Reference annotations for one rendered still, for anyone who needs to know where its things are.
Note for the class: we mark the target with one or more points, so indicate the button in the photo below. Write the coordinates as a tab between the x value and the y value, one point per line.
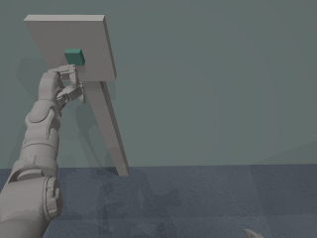
74	56

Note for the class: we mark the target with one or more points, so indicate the panel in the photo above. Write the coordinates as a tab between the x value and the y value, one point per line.
53	34

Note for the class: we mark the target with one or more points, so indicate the left robot forearm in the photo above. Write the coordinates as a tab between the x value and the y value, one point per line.
40	146

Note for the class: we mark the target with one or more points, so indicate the right robot hand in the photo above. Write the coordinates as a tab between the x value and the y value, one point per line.
251	234

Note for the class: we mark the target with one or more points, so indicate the left robot hand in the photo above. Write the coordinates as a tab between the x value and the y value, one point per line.
51	87

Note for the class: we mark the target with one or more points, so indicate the left robot upper arm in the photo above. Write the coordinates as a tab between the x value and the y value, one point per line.
28	206

